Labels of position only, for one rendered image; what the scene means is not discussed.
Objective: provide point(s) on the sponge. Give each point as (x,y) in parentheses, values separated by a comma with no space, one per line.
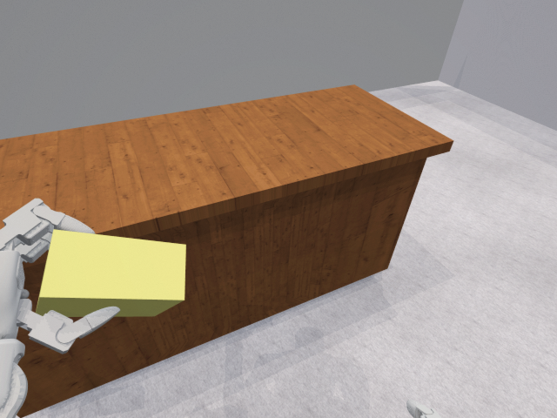
(85,272)

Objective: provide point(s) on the robot right hand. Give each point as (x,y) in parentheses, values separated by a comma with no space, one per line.
(418,410)

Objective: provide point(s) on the robot left hand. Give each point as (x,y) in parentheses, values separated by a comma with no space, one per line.
(26,235)

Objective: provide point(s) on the robot left forearm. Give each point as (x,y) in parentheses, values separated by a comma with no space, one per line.
(13,381)

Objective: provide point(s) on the table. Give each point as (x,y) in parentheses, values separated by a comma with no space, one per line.
(278,201)

